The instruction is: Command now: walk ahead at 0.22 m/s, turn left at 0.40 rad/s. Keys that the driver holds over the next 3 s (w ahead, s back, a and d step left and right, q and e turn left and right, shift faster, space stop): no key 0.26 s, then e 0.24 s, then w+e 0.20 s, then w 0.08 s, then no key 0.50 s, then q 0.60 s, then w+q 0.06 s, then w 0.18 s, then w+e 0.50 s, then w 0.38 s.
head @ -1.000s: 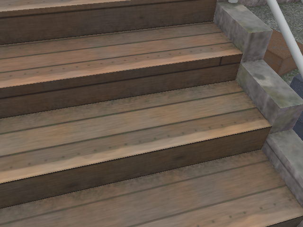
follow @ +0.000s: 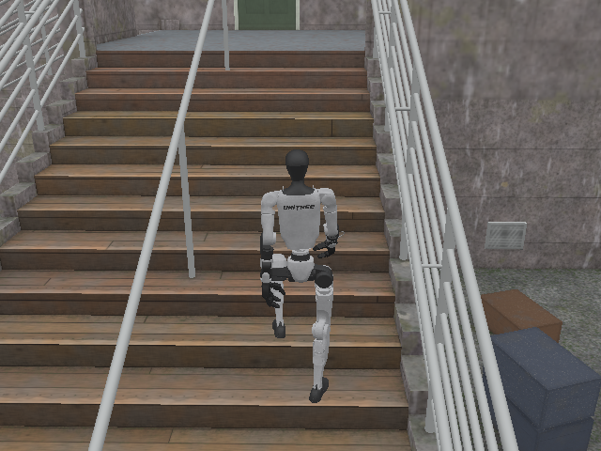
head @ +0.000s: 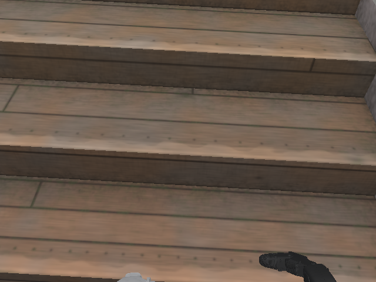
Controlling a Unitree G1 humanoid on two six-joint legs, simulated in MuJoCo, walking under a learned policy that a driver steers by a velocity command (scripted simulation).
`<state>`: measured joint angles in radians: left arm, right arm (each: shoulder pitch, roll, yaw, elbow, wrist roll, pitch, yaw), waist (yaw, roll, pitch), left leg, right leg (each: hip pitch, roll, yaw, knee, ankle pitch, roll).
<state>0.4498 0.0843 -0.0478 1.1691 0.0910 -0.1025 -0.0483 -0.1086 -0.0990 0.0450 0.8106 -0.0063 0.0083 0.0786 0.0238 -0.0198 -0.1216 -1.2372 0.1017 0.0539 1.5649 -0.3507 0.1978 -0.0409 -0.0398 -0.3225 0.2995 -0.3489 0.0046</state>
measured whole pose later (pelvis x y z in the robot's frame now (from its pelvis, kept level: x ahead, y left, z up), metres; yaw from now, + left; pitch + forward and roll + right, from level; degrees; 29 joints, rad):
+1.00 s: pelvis +0.25 +0.01 +0.15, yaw -12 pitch +7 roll +1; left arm 0.10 0.19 0.04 0.83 0.02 -0.04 -0.05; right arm 0.45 -0.13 -0.01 1.02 -0.10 -0.06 0.01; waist -0.06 -0.04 -0.15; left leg -0.17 -0.03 0.09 0.39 -0.34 0.05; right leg -1.08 0.09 0.10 1.96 -0.35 -0.14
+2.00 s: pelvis +0.46 -0.07 +0.30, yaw +9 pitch +3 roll -1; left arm 0.06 0.25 0.09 0.77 0.04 -0.10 0.01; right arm 0.17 -0.20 -0.07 0.86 -0.02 -0.12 -0.02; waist -0.03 -0.04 0.00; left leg -0.33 -0.02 -0.01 0.52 -0.25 0.05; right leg -0.45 -0.05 -0.06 0.96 -0.44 -0.02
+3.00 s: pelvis +0.92 -0.05 +0.45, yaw -5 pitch +6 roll +2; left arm 0.01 0.14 -0.05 0.88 0.02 -0.04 -0.06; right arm 0.49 -0.12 0.02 1.20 -0.14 -0.06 0.06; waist -0.02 -0.03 -0.11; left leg -0.17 -0.01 0.20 0.42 -0.36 0.04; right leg -1.43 -0.04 0.09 1.95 -0.13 -0.27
